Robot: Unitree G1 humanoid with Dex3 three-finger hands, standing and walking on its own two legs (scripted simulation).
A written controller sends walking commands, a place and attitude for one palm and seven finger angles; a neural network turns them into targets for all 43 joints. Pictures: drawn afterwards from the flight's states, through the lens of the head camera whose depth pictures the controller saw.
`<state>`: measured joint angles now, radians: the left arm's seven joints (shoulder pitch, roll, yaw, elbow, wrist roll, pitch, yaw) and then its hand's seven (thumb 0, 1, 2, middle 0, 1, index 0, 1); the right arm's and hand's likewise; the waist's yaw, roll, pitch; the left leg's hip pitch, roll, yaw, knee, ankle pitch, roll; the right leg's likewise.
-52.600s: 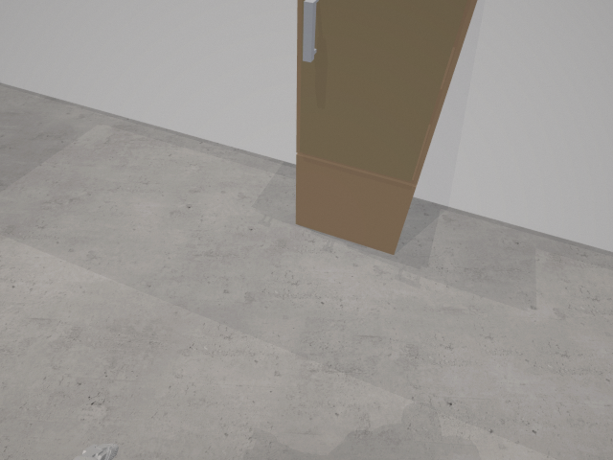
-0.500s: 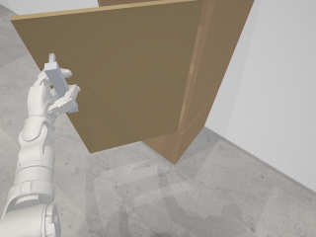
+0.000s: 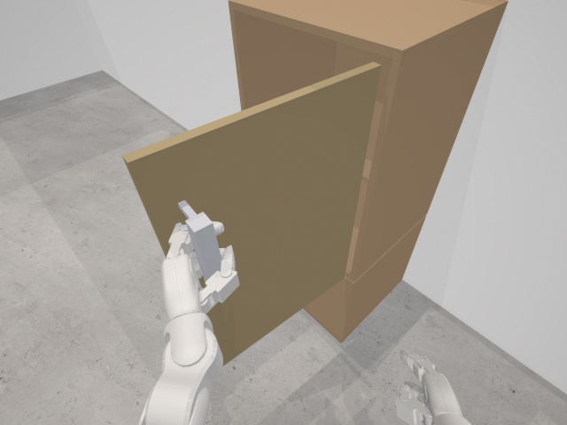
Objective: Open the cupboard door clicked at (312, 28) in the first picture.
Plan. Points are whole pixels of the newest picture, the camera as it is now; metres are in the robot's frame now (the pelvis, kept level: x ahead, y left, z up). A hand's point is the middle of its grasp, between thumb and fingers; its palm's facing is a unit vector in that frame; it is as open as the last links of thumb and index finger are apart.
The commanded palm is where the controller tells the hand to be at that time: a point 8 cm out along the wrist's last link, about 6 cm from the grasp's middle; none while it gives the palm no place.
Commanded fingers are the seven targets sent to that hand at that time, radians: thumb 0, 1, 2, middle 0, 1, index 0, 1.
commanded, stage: open thumb and fingers to let go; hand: left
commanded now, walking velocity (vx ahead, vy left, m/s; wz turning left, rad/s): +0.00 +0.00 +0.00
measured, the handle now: (202, 249) +0.33 +0.14 +0.10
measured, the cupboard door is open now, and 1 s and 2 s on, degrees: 84 84 86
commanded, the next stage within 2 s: slide the hand sideways off the handle in 0.82 s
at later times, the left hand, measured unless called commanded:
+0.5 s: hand (228, 268) +0.30 +0.10 +0.10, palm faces +0.36 -0.93 +0.00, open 12.2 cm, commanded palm +0.26 +0.14 +0.10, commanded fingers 0.00 -0.50 0.30 -0.27 -1.00 -0.27 -1.00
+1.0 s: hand (221, 277) +0.29 +0.10 +0.10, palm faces +0.21 -0.98 -0.04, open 14.7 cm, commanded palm +0.26 +0.15 +0.10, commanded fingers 0.00 -0.50 0.30 -0.15 -0.30 -0.15 -0.30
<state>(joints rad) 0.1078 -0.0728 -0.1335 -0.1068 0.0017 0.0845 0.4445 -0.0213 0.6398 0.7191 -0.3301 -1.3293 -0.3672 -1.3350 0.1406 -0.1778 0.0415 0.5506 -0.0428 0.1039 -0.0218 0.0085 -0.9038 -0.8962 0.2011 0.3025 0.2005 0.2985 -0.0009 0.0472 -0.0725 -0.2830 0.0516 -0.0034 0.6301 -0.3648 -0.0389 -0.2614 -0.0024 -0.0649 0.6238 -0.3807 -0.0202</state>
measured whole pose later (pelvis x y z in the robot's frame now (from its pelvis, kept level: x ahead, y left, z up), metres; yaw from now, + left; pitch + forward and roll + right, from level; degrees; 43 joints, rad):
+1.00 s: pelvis -0.04 +0.02 +0.00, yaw +0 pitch +0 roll +0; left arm -0.14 -0.02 -0.14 0.19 0.03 -0.05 0.36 -0.01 -0.49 0.30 -0.43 -0.62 -0.39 -0.62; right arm 0.16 -0.17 0.04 0.64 -0.04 0.06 -0.04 0.01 -0.90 -0.90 0.20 0.30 0.20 0.30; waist 0.02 0.02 -0.03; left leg -0.35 0.02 0.01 0.66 -0.31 -0.01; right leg -0.33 -0.04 -0.05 0.66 -0.33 0.01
